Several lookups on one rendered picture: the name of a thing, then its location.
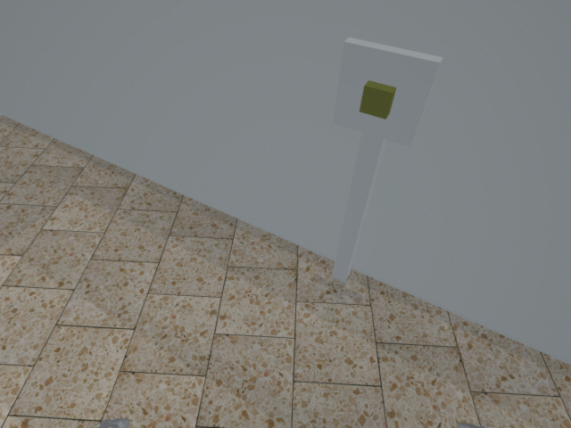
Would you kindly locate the button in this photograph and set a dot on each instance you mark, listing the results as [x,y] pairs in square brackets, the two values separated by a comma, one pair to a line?
[377,99]

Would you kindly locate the panel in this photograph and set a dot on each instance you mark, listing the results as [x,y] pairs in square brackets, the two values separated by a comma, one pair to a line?
[413,74]

